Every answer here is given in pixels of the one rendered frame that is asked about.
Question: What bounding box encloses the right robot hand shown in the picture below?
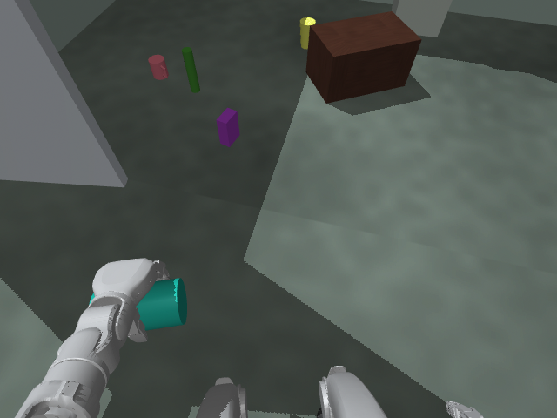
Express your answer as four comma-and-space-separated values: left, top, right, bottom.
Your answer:
446, 401, 484, 418

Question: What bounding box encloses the left robot arm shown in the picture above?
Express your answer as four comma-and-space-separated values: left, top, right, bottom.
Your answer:
15, 292, 137, 418

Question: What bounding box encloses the left robot hand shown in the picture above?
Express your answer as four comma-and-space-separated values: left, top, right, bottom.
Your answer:
92, 258, 170, 342

